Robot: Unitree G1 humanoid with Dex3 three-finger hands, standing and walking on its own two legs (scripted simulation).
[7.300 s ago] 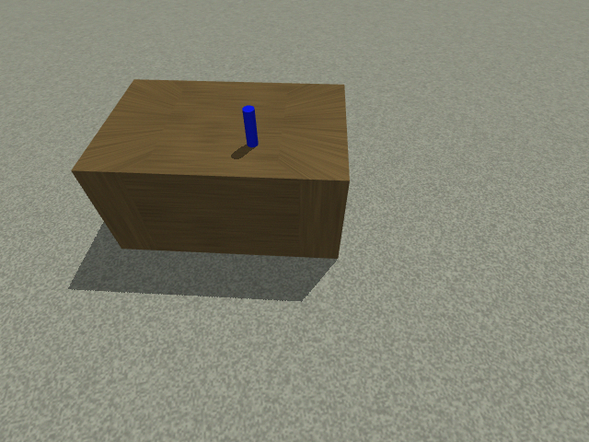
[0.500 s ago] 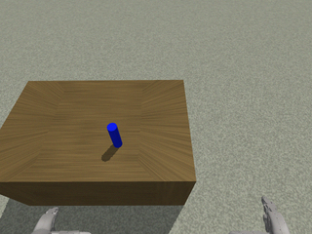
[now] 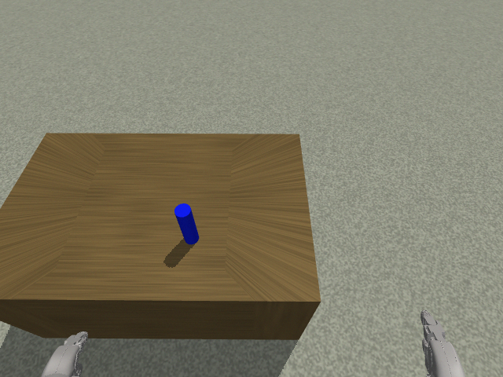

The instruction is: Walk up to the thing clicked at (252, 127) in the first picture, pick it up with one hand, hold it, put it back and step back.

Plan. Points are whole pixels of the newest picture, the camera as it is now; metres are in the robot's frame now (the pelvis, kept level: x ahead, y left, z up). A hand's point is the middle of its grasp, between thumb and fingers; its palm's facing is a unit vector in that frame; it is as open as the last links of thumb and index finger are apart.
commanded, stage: go down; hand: left
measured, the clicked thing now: (187, 225) +0.51 +0.18 -0.23
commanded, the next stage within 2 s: none
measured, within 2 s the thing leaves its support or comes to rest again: neither
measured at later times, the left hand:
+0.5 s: hand out of the picture +0.15 +0.27 -0.09, palm faces +0.10 -0.94 -0.32, open 17.5 cm
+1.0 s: hand (67, 278) +0.29 +0.32 -0.02, palm faces +0.17 -0.97 -0.18, open 17.5 cm
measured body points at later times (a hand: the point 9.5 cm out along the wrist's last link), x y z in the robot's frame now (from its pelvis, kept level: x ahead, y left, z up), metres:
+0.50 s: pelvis -0.01 -0.01 -0.01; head +0.02 +0.00 +0.44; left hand +0.14 +0.32 -0.07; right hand +0.14 -0.27 -0.07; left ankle -0.03 +0.11 -0.72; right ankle -0.01 -0.13 -0.72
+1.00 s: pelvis -0.03 +0.00 -0.02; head +0.02 +0.01 +0.43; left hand +0.27 +0.37 -0.01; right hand +0.12 -0.27 -0.07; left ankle -0.03 +0.11 -0.72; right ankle -0.01 -0.13 -0.72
